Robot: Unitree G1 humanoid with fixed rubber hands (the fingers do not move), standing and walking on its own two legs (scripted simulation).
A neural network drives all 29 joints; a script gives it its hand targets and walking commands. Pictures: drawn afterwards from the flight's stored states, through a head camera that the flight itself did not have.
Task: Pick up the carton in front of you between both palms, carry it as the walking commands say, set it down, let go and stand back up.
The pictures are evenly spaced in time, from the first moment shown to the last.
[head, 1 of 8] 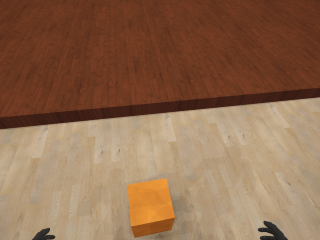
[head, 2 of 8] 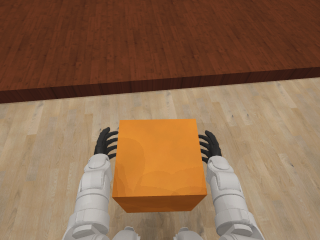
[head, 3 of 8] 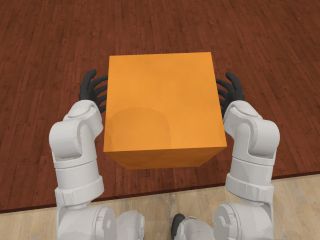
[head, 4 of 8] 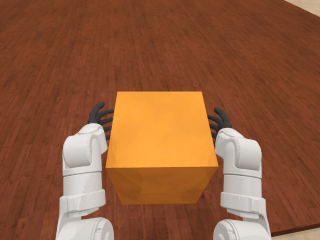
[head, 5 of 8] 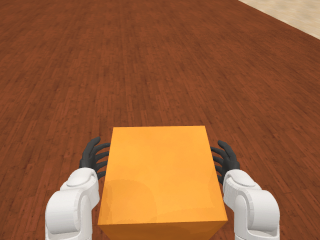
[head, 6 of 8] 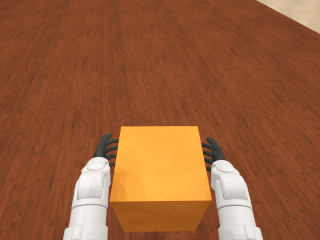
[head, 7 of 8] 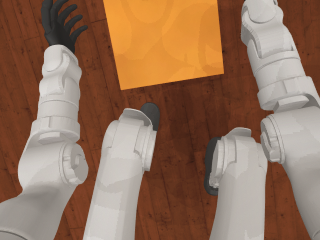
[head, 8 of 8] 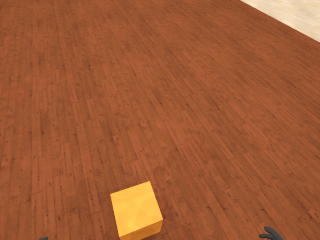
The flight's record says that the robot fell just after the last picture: no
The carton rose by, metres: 0.90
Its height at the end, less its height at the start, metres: +0.13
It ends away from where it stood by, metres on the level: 3.48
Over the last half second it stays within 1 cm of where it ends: yes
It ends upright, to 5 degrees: yes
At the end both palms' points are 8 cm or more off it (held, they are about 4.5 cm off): yes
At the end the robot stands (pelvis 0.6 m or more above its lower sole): yes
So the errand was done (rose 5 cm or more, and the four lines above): yes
